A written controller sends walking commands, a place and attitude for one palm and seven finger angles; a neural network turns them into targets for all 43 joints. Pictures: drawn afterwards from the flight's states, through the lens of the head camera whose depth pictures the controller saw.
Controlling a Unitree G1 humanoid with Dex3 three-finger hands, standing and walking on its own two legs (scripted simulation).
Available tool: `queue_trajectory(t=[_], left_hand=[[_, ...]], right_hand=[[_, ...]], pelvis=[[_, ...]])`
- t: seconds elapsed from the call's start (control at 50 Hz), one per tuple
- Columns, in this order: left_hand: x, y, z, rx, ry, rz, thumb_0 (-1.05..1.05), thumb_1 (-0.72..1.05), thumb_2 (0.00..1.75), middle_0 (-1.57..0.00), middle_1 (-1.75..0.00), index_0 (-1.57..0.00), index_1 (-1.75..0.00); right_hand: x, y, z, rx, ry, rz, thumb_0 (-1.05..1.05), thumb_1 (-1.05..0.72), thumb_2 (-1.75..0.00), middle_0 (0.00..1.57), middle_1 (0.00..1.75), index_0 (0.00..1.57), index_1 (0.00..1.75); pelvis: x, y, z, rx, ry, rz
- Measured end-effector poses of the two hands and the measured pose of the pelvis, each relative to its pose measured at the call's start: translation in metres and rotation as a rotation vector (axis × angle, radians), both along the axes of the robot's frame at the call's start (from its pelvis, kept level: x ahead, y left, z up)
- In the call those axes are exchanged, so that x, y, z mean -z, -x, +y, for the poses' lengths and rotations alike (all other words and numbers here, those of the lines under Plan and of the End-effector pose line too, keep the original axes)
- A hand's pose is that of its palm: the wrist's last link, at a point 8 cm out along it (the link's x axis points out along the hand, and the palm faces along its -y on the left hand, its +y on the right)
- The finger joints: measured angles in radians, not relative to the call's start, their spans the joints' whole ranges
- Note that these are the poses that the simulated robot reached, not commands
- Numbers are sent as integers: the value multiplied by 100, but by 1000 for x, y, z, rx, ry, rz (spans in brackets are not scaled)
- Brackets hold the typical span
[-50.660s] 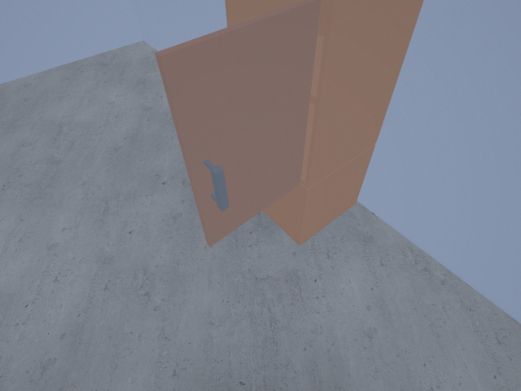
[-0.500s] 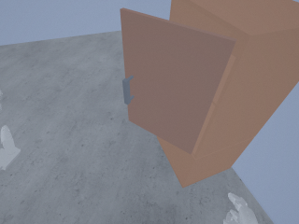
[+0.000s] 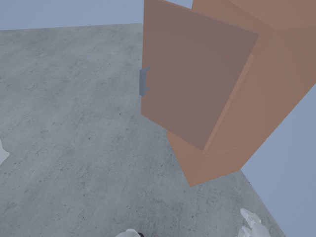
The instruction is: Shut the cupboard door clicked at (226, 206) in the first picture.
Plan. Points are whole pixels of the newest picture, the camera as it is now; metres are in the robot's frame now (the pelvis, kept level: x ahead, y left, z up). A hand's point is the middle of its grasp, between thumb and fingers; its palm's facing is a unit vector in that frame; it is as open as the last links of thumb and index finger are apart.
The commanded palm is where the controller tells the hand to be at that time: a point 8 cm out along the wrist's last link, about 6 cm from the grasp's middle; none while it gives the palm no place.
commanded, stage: step back with the hand held close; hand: left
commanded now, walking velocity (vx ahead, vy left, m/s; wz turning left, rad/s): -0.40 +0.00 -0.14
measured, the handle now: (145, 80) +0.75 +0.09 -0.06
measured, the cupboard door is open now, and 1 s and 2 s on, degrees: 35 35 35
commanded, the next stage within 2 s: stop stepping back and stand still in 0.16 s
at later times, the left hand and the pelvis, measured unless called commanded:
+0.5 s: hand out of the picture +0.10 +0.27 +0.21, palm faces +0.46 -0.82 -0.34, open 7.4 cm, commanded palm +0.09 +0.28 +0.20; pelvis -0.09 +0.00 -0.01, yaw -9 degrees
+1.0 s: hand out of the picture +0.09 +0.29 +0.19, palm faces +0.41 -0.77 -0.49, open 7.4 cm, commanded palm +0.06 +0.30 +0.20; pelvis -0.13 +0.03 +0.02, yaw -11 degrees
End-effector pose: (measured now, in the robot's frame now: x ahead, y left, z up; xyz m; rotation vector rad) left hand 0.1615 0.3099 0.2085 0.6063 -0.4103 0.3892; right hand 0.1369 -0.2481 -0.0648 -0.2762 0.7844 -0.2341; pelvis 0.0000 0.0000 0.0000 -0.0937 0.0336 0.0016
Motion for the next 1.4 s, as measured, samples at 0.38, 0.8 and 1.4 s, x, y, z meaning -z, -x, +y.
queue_trajectory(t=[0.38,0.8,1.4], left_hand=[[-18,91,-51,284,-53,-105,1,88,90,-21,-30,-21,-31],[-19,92,-44,410,-31,102,2,89,90,-21,-30,-21,-30],[330,189,-63,-27,592,1442,-6,99,90,-21,-30,-21,-30]], right_hand=[[-3,119,-6,87,-37,-118,2,-90,-89,20,30,21,30],[-18,192,53,143,-100,-41,2,-90,-90,20,30,21,30],[51,225,42,88,-126,359,1,-91,-90,20,29,20,30]], pelvis=[[12,112,-13,82,-14,-62],[-19,139,28,193,-55,-15],[-3,135,39,98,-99,-52]])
